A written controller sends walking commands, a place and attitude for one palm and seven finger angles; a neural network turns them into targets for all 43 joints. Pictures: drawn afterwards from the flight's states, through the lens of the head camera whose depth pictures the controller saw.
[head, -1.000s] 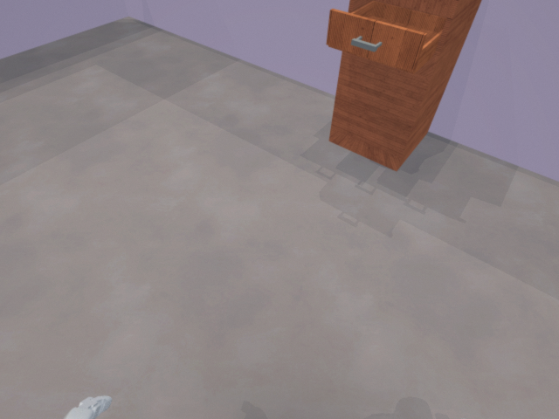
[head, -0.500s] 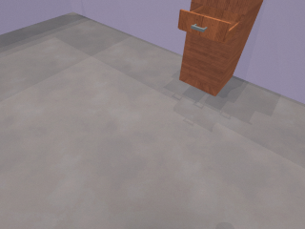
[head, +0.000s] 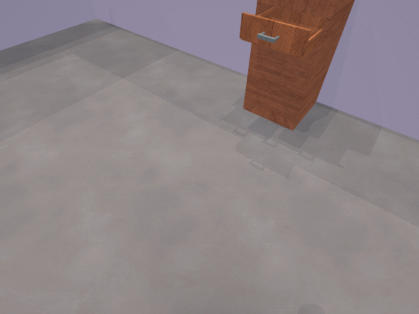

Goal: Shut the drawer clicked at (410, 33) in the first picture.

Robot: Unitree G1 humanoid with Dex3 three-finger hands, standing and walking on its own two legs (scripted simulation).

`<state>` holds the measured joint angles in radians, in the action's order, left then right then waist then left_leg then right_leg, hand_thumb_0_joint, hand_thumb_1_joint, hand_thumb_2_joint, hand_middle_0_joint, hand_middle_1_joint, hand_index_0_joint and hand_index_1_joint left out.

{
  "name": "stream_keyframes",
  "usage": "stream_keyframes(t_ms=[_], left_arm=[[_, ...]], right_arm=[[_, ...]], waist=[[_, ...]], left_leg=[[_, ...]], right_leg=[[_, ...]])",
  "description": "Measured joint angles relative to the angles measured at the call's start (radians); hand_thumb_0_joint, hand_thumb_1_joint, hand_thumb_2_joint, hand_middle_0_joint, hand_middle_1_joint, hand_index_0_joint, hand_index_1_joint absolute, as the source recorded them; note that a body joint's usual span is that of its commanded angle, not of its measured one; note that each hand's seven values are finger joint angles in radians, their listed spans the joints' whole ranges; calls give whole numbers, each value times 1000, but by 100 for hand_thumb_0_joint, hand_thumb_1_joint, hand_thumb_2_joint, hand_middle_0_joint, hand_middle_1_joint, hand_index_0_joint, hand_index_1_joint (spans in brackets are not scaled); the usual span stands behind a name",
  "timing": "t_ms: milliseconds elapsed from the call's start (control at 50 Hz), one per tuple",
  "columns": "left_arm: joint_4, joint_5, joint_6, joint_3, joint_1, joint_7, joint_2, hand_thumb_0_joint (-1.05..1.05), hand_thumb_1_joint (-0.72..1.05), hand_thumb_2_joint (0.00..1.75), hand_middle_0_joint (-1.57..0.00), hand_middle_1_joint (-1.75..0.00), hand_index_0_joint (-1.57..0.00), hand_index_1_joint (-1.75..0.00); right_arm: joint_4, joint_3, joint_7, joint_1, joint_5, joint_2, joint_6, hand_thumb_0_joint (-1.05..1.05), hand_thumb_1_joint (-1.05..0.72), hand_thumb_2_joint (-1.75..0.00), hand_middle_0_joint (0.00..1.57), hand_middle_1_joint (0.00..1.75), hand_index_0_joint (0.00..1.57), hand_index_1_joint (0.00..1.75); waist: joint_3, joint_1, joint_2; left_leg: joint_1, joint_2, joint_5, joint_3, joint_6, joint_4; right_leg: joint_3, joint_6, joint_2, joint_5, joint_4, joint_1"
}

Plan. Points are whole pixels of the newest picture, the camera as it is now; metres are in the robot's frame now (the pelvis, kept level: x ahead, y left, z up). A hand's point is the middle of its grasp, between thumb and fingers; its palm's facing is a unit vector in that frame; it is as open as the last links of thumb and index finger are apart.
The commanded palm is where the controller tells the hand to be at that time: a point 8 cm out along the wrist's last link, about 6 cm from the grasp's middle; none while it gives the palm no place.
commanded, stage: look at it before walking up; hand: left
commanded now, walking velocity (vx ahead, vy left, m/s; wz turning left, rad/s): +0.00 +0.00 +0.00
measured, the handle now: (268, 36) +1.42 -0.24 -0.07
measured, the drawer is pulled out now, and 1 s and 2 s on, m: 0.21 0.21 0.21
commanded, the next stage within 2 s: walk to a spot facing it in 0.44 s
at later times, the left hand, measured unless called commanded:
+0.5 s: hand out of the picture +0.08 +0.25 -0.16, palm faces -0.03 -0.94 -0.34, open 7.4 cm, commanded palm none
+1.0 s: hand out of the picture +0.10 +0.20 -0.19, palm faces -0.02 -0.99 -0.14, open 7.4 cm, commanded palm none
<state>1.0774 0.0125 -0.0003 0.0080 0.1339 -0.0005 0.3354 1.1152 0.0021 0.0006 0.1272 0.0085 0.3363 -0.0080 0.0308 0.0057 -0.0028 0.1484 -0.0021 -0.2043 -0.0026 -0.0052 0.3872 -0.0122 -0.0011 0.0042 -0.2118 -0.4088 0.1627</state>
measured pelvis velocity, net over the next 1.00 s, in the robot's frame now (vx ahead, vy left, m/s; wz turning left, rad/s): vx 0.11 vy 0.03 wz -0.02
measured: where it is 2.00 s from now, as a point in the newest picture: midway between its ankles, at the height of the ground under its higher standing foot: (214, 252)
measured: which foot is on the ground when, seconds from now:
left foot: down 0.00-1.00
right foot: down 0.00-0.82, up 0.84-1.00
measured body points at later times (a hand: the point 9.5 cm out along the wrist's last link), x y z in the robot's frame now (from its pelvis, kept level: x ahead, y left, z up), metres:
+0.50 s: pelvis +0.01 +0.00 +0.00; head +0.02 +0.00 +0.45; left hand +0.08 +0.30 -0.13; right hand +0.09 -0.30 -0.13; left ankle +0.00 +0.12 -0.74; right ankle +0.01 -0.12 -0.74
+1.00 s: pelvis +0.11 +0.03 -0.01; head +0.13 +0.05 +0.44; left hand +0.11 +0.26 -0.17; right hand +0.01 -0.19 -0.15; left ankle +0.01 +0.12 -0.74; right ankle +0.10 -0.10 -0.68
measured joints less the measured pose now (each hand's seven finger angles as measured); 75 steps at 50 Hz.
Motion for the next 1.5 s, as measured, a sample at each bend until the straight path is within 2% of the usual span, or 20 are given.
stream_keyframes(t_ms=[580,640,740,780,820,840,880,920,980,1020,1080,1140,1180,1220,1260,1280,1320,1360,1400,1500], left_arm=[[8,0,-1,-2,5,-3,3,0,90,90,-20,-30,-21,-30],[7,3,6,-3,26,-8,-12,0,90,90,-20,-30,-21,-30],[-4,8,9,-13,111,5,-62,0,90,90,-20,-30,-20,-30],[-3,7,4,-19,151,8,-84,0,90,90,-20,-30,-20,-30],[7,6,4,-25,191,9,-100,0,90,90,-20,-30,-20,-30],[14,6,8,-29,210,10,-108,0,90,90,-20,-30,-20,-30],[33,9,20,-30,229,10,-124,0,90,90,-20,-30,-20,-30],[40,11,21,-35,224,13,-134,0,90,90,-20,-30,-20,-30],[24,13,16,-44,188,21,-143,1,90,90,-20,-30,-20,-30],[4,13,13,-47,153,26,-151,1,90,90,-20,-30,-20,-30],[-25,11,9,-55,89,24,-148,1,92,90,-20,-30,-20,-30],[-53,8,-2,-59,28,26,-144,1,93,90,-20,-30,-20,-30],[-72,10,-19,-61,0,25,-142,1,92,90,-20,-30,-20,-30],[-90,16,-53,-65,-16,19,-136,1,92,90,-20,-30,-20,-30],[-97,10,-73,-66,-22,10,-141,0,92,90,-20,-29,-20,-30],[-96,7,-74,-65,-15,6,-144,0,92,90,-20,-29,-20,-30],[-80,9,-69,-62,8,-5,-152,0,91,90,-20,-29,-20,-30],[-55,13,-62,-59,40,-13,-165,0,91,90,-20,-29,-20,-30],[-33,14,-56,-67,75,-22,-164,-1,93,90,-20,-30,-20,-30],[2,17,-53,-59,150,-6,-158,0,93,90,-20,-30,-20,-30]], right_arm=[[2,1,4,-16,-2,-1,-1,0,-90,-90,21,30,20,30],[1,3,5,-1,5,-15,6,0,-90,-90,20,30,20,30],[-8,1,-2,78,13,-57,12,0,-91,-90,20,30,20,30],[-9,-3,-4,115,12,-75,7,0,-91,-90,20,30,20,30],[-5,-5,-4,148,11,-100,-4,0,-91,-90,20,30,20,30],[-4,-7,-5,163,12,-113,-14,0,-91,-90,20,30,20,30],[-8,-11,4,200,15,-139,-39,0,-91,-90,20,30,20,30],[-5,-10,16,245,13,-168,-57,0,-91,-90,20,30,20,30],[24,-9,25,312,11,-207,-68,0,-91,-90,20,30,20,30],[49,-9,29,349,10,-225,-69,0,-91,-90,20,30,20,30],[80,-10,32,390,11,-243,-67,0,-90,-90,20,30,20,30],[106,-15,31,415,11,-247,-62,0,-90,-90,20,30,20,30],[121,-20,30,428,9,-244,-56,0,-90,-90,21,30,20,30],[130,-23,23,435,1,-246,-46,0,-90,-90,21,30,20,30],[123,-31,18,395,-6,-236,-30,1,-90,-90,21,30,20,30],[113,-38,15,367,-4,-228,-23,1,-90,-90,21,30,20,30],[77,-49,12,302,5,-208,-15,1,-91,-90,20,30,20,30],[29,-58,11,238,13,-189,-13,1,-91,-90,20,30,20,30],[-19,-65,7,182,15,-178,-13,1,-91,-90,20,30,20,30],[-99,-70,-14,78,15,-168,-22,0,-91,-90,20,30,19,30]], waist=[[5,-6,5],[-13,-8,2],[-48,-11,-5],[-51,-10,-5],[-49,-12,16],[-48,-13,29],[-41,-3,38],[-24,10,43],[1,19,43],[16,20,37],[45,31,26],[69,44,11],[78,47,-4],[78,41,0],[86,37,-11],[82,34,-13],[66,36,-14],[42,42,-15],[16,44,-15],[-18,15,-5]], left_leg=[[-16,-1,-4,2,-1,-19],[-5,-4,-28,1,-1,14],[44,-21,-175,-6,14,156],[52,-31,-177,-21,19,187],[32,-23,-158,-41,18,185],[20,-14,-176,-55,23,184],[-11,-8,-202,-74,34,164],[-53,-5,-192,-79,37,113],[-121,-4,-170,-78,38,20],[-165,-6,-160,-79,33,-36],[-226,-12,-164,-82,21,-94],[-278,-24,-199,-90,3,-106],[-288,-42,-257,-90,-8,-43],[-201,-59,-315,-81,5,219],[-31,-63,-299,-30,32,610],[50,-65,-268,-20,40,748],[192,-82,-203,-24,43,877],[301,-107,-158,-36,31,864],[370,-130,-119,-50,15,774],[390,-149,-30,-80,-5,472]], right_leg=[[2,-1,0,-3,21,-18],[1,-1,-4,-21,0,-12],[10,6,-14,-81,-51,-5],[17,2,-14,-108,-72,-10],[6,-4,1,-145,-112,-9],[-1,9,10,-170,-166,8],[6,23,11,-236,-372,87],[28,27,18,-232,-551,177],[63,18,46,-173,-640,292],[80,13,67,-118,-606,349],[105,18,82,-43,-448,383],[125,41,67,-8,-309,370],[144,62,41,7,-236,323],[154,76,39,72,-212,279],[172,70,34,7,-274,265],[176,66,29,-22,-270,243],[180,58,20,-41,-227,194],[183,51,13,-32,-170,146],[186,47,7,-31,-118,100],[185,26,4,-56,-40,-2]])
